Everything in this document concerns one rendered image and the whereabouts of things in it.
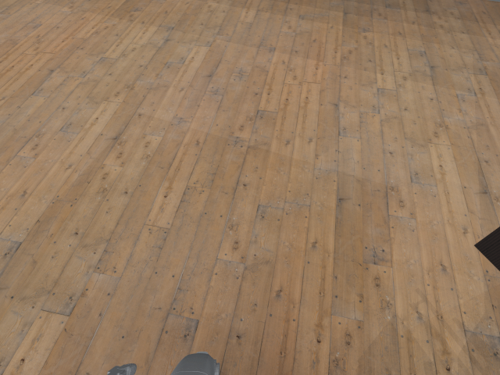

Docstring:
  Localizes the cupboard door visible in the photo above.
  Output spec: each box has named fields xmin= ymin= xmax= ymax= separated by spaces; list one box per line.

xmin=474 ymin=227 xmax=500 ymax=271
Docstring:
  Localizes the robot left thigh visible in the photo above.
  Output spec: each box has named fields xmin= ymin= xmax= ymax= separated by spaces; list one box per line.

xmin=170 ymin=353 xmax=220 ymax=375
